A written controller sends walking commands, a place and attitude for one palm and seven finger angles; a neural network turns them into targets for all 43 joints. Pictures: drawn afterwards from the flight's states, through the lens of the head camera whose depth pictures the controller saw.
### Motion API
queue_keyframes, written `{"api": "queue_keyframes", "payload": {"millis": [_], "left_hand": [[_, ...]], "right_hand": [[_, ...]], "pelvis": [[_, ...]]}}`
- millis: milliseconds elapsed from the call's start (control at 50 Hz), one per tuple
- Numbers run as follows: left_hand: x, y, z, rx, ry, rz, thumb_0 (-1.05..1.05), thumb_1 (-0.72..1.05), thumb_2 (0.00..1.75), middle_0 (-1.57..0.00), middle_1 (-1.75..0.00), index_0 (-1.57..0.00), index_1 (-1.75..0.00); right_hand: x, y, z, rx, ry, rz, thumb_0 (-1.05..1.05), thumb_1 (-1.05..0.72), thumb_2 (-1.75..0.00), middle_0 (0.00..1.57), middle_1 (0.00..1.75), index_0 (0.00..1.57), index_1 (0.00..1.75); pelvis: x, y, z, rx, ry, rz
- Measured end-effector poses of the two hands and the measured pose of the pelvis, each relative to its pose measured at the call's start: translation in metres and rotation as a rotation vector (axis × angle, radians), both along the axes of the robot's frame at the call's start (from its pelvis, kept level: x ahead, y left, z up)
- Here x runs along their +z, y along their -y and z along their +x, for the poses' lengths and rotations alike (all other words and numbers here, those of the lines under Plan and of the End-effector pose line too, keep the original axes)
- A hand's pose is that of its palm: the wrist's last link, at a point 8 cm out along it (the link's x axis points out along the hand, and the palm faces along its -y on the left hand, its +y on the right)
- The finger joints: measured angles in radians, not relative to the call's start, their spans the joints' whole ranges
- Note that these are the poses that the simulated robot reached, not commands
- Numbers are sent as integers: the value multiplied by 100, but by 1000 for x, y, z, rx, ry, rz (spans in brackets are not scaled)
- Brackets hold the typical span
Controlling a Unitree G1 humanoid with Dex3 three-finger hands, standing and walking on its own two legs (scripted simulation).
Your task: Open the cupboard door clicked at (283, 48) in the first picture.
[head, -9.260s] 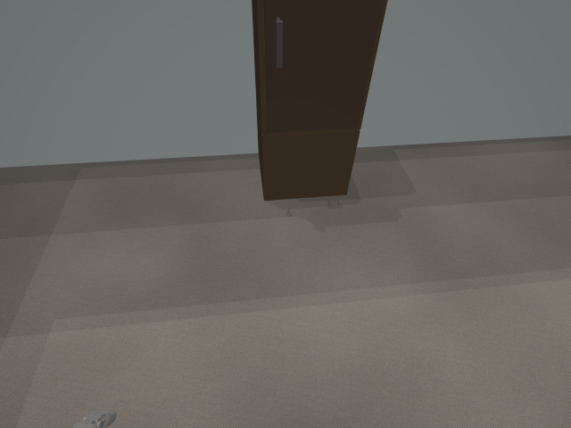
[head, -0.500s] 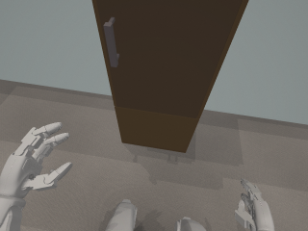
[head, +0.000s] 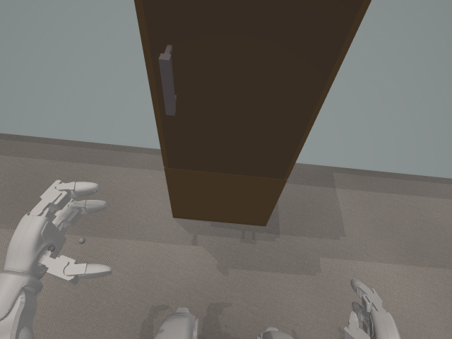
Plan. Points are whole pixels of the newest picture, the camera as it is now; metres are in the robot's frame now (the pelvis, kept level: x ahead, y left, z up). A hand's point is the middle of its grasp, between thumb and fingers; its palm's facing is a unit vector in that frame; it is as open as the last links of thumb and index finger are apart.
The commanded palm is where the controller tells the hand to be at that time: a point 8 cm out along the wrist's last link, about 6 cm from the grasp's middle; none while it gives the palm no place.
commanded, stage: raise the hand with hooked fingers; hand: left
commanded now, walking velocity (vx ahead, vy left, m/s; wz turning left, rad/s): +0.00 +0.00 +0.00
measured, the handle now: (170, 81) +0.61 +0.17 +0.09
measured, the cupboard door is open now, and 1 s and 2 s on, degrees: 0 0 0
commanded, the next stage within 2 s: move the hooked fingers beside the handle in 0.98 s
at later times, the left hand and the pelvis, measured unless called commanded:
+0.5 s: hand (53, 196) +0.29 +0.28 +0.11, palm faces +0.02 -1.00 -0.05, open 13.9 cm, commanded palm +0.26 +0.32 +0.10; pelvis +0.01 +0.00 +0.02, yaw +1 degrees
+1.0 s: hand (88, 200) +0.29 +0.23 +0.11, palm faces +0.00 -1.00 -0.04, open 14.0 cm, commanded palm +0.27 +0.28 +0.10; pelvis +0.01 -0.04 +0.02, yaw +1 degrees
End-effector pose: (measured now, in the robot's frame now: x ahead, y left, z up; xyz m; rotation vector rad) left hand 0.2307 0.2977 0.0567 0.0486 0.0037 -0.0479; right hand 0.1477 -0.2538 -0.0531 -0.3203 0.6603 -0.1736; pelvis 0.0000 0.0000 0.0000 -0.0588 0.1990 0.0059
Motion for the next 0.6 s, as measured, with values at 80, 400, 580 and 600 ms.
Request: {"api": "queue_keyframes", "payload": {"millis": [80,400,580,600], "left_hand": [[26,-13,7,36,67,17,0,-30,39,-29,-107,-29,-107],[42,-32,26,62,21,7,-1,-49,31,-30,-119,-30,-119],[50,-29,46,41,-43,-11,-1,-50,30,-30,-120,-30,-120],[49,-25,46,34,-49,-10,-1,-50,30,-30,-120,-30,-120]], "right_hand": [[14,-20,17,35,61,29,1,-90,-90,20,30,20,30],[13,-32,19,74,-6,51,1,-90,-90,20,30,21,30],[10,-1,-1,1,-57,46,1,-90,-90,20,30,21,30],[10,2,-2,-4,-58,47,1,-90,-90,20,30,21,30]], "pelvis": [[6,-6,3,5,20,-5],[19,-4,6,16,49,-2],[24,8,9,12,51,9],[24,10,9,10,50,11]]}}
